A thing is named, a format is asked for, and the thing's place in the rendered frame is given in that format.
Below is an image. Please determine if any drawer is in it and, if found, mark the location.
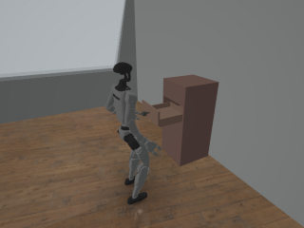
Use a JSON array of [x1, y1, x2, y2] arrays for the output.
[[142, 100, 183, 127]]

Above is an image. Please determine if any robot left hand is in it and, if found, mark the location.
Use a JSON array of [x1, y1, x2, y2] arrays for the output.
[[135, 111, 142, 120]]

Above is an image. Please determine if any cabinet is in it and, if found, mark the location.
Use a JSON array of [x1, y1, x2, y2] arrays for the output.
[[161, 74, 219, 166]]

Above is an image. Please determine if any robot right hand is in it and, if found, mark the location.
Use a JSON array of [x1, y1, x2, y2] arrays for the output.
[[145, 141, 162, 157]]

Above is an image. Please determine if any robot left foot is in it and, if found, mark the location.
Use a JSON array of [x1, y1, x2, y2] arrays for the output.
[[124, 176, 136, 185]]

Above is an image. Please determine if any right robot upper arm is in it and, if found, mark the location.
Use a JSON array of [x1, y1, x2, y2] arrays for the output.
[[124, 91, 138, 127]]

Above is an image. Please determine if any handle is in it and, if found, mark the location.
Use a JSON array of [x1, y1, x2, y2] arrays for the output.
[[142, 111, 150, 116]]

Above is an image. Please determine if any robot right thigh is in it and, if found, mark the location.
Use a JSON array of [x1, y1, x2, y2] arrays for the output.
[[126, 135, 150, 173]]

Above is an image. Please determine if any left robot upper arm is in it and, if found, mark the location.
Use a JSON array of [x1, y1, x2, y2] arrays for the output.
[[105, 84, 117, 112]]

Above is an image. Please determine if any right robot forearm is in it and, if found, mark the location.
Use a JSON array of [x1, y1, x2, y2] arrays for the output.
[[127, 120, 149, 146]]

